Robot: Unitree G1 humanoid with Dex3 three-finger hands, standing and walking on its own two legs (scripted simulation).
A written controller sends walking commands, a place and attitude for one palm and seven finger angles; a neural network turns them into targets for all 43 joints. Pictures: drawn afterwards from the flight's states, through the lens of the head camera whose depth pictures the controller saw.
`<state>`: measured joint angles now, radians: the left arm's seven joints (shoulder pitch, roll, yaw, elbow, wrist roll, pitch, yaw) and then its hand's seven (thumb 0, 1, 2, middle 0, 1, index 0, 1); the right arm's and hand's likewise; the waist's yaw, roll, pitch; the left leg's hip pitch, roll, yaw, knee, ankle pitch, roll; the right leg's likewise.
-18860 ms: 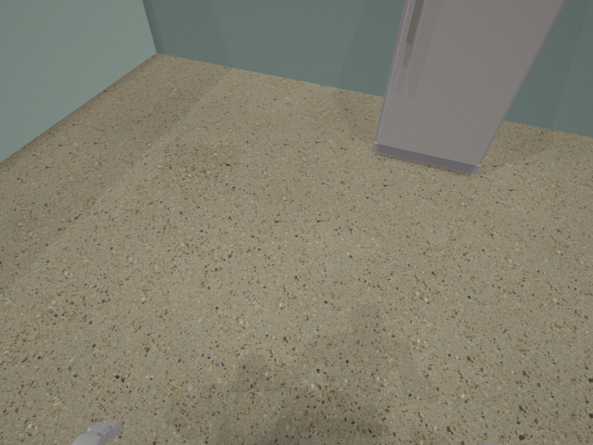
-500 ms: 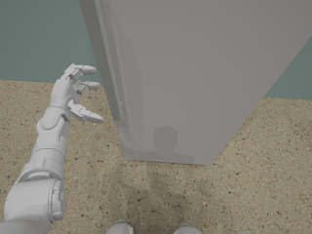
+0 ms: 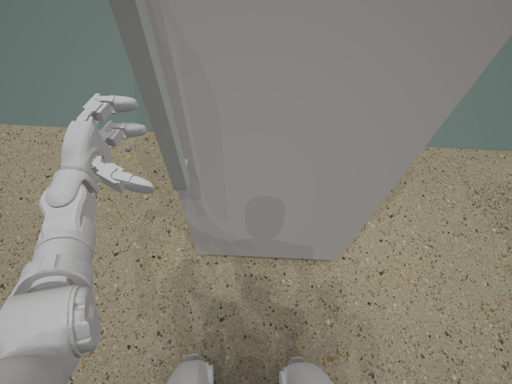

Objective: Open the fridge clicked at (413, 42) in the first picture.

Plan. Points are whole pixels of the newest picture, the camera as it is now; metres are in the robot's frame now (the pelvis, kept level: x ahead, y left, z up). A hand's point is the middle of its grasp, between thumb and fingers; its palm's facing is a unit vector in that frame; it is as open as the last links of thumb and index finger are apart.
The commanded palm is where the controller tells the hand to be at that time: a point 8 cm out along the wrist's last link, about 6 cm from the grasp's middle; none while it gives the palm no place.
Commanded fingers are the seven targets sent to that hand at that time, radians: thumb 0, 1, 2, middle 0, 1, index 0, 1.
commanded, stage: move the hooked fingers beside the handle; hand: left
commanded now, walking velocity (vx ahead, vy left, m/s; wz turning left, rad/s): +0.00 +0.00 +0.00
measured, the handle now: (161, 95) +0.52 +0.13 +0.13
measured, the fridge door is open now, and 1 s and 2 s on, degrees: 0 0 0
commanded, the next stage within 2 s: feel for the door with the fingertips in 0.48 s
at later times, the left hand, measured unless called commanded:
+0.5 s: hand (123, 151) +0.45 +0.19 +0.08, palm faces -0.09 -1.00 +0.01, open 14.0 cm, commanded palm +0.43 +0.24 +0.09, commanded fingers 0.00 -0.50 0.30 -0.30 -1.20 -0.30 -1.20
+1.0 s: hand (147, 155) +0.44 +0.15 +0.09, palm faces -0.07 -1.00 -0.01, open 14.1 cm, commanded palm +0.43 +0.20 +0.09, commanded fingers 0.00 -0.50 0.30 -0.30 -1.20 -0.30 -1.20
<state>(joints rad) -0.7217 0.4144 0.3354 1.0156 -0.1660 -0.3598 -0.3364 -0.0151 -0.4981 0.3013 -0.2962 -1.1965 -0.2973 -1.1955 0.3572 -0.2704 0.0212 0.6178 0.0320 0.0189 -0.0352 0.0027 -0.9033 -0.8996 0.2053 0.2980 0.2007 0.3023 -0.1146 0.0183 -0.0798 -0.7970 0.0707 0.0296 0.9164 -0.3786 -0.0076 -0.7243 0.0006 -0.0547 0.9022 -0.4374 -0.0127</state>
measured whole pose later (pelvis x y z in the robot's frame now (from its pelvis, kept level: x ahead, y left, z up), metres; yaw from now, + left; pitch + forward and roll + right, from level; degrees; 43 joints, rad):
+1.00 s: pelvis +0.00 +0.01 +0.00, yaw +0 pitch +13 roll -1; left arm -0.64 0.29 0.23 0.90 -0.15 -0.35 -0.20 -0.02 -0.50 0.30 -0.29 -1.20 -0.29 -1.19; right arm 0.34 -0.25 0.01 0.62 0.03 0.01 -0.01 0.00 -0.90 -0.90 0.21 0.30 0.20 0.30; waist -0.10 0.03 -0.09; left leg -0.75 0.06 0.03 0.91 -0.38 0.00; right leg -0.68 -0.01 -0.05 0.89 -0.44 0.00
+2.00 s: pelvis +0.01 +0.01 +0.00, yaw +0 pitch +15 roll -2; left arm -0.74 0.30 0.21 0.99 -0.15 -0.37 -0.21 -0.02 -0.50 0.30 -0.30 -1.20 -0.30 -1.20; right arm 0.35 -0.25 0.01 0.63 0.02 0.02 -0.01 0.00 -0.90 -0.90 0.21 0.30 0.20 0.30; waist -0.10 0.03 -0.10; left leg -0.79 0.06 0.02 0.93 -0.39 0.00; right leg -0.71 -0.01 -0.05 0.90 -0.45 0.00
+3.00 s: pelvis +0.01 +0.00 +0.00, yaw +0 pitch +15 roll -1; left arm -0.72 0.23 0.17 0.95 -0.14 -0.37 -0.10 -0.02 -0.50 0.30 -0.28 -1.20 -0.26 -1.20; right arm 0.35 -0.24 0.00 0.64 0.02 0.01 0.01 0.00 -0.90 -0.90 0.20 0.30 0.20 0.30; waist -0.10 0.04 -0.10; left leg -0.77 0.06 0.02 0.90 -0.39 -0.02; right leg -0.70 0.00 -0.05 0.89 -0.45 -0.02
